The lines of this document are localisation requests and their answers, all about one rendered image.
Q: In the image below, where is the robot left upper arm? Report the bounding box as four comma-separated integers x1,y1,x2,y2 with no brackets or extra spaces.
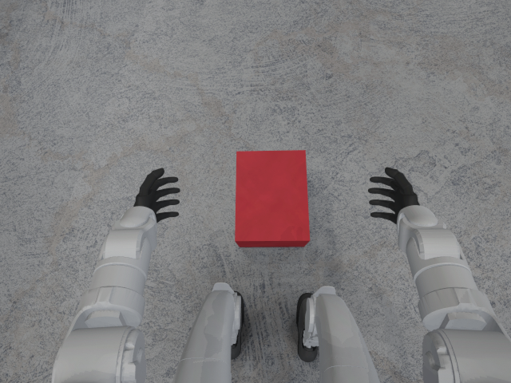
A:
54,326,146,383

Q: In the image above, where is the right robot thigh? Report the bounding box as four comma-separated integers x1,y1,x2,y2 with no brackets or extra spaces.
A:
306,294,380,383

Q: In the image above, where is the left robot hand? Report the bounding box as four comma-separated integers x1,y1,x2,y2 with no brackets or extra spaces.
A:
134,168,180,223

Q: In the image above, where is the robot left foot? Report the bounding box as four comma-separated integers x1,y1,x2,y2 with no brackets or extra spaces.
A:
231,291,244,360

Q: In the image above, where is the right robot hand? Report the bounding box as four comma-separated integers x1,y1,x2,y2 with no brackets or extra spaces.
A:
368,168,420,225

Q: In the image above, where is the robot right upper arm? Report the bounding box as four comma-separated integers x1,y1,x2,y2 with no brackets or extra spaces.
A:
422,329,511,383

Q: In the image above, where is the robot right forearm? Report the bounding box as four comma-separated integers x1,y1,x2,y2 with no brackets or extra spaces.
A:
397,205,511,342

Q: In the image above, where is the carton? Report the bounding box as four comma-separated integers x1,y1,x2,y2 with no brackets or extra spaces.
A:
235,150,310,247

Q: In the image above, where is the robot left forearm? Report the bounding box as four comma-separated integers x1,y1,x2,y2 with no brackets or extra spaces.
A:
51,206,157,383

